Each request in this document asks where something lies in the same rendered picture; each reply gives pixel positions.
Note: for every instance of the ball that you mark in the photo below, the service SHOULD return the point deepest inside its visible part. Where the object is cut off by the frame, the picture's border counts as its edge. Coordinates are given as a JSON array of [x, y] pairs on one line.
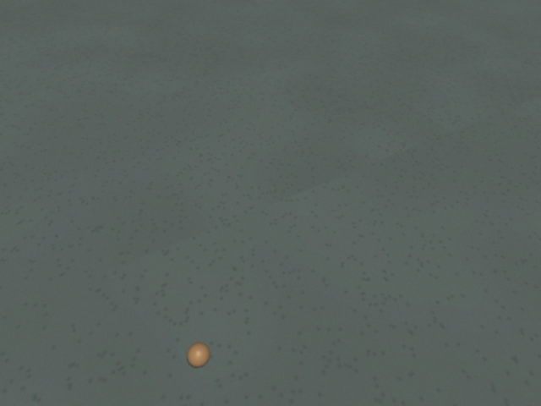
[[198, 354]]

